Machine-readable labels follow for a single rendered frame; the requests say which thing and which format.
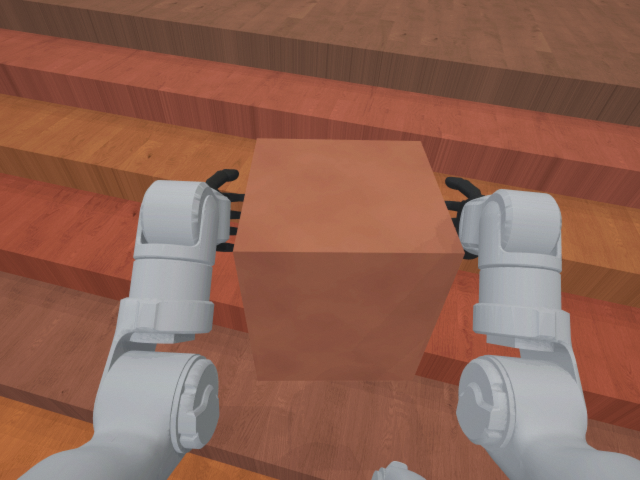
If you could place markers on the left robot forearm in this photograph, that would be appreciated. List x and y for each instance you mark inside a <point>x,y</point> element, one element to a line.
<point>180,224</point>

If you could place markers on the right robot forearm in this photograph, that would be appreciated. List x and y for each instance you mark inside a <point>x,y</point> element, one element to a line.
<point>517,237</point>

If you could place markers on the robot left hand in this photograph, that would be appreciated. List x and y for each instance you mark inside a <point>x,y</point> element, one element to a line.
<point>216,181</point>

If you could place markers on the right robot upper arm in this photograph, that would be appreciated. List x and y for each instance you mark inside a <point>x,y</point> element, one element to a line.
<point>530,417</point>

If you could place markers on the carton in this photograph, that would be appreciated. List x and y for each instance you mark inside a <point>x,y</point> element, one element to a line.
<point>345,254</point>

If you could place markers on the robot right hand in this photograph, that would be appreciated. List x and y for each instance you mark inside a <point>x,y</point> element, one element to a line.
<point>471,192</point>

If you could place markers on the left robot upper arm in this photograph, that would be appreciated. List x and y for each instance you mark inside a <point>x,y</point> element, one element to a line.
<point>152,409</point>

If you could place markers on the right robot shin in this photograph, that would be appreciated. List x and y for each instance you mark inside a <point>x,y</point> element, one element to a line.
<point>397,464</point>

